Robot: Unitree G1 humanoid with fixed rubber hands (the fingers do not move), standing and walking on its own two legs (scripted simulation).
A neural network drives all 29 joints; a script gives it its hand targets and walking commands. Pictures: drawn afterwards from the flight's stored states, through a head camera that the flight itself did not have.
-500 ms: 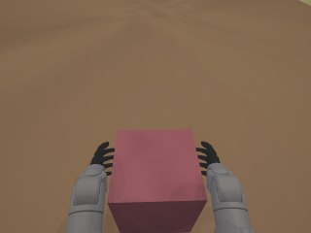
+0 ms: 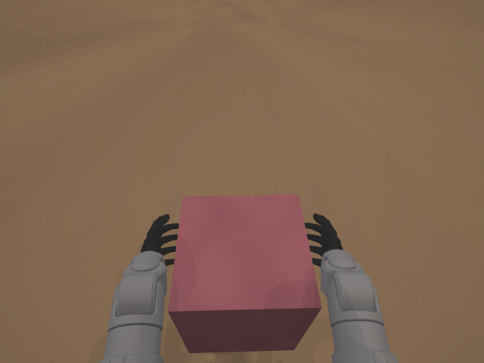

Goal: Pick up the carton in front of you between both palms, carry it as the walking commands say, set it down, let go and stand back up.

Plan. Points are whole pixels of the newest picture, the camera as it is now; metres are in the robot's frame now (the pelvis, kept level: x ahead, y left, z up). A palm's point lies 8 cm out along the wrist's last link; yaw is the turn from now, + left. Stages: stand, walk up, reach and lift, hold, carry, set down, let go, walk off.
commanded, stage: carry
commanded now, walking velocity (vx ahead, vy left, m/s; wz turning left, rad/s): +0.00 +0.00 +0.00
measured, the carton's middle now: (241, 277) +0.30 +0.00 -0.05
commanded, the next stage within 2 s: none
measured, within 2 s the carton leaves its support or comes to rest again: neither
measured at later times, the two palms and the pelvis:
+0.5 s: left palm (154, 251) +0.30 +0.15 +0.04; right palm (331, 248) +0.30 -0.15 +0.04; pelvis +0.02 +0.00 +0.01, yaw +0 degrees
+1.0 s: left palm (175, 165) +0.51 +0.14 +0.05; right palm (310, 165) +0.52 -0.16 +0.04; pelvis +0.23 -0.02 +0.00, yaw +2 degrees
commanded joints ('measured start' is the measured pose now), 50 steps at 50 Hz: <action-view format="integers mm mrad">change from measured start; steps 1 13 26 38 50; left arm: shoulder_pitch -447 -444 -503 -451 -364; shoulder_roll -886 -891 -890 -915 -824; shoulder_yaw -560 -552 -559 -637 -540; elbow -65 -53 -74 -152 -68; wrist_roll -252 -249 -256 -289 -234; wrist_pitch -40 -36 -47 -60 -36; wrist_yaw -228 -232 -227 -225 -221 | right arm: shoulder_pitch -450 -448 -530 -502 -366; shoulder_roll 904 909 907 928 835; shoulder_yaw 561 554 562 653 548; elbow -70 -58 -73 -184 -98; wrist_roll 255 250 270 313 219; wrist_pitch -37 -34 -49 -64 -28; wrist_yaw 230 233 234 222 203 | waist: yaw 0 0 26 -24 21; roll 5 4 -105 103 -18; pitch -243 -244 -54 -229 -229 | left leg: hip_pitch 237 233 -118 545 168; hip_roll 78 77 -2 236 47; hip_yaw -105 -100 -14 -290 40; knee -31 -29 98 -381 170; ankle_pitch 182 185 -238 -10 17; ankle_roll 4 0 -33 121 -22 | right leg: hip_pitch -67 -65 195 -423 213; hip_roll -112 -114 -279 -66 -120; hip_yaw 91 89 269 67 57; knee -120 -118 -393 242 -210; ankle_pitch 257 276 60 48 247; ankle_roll -12 -14 -145 8 -3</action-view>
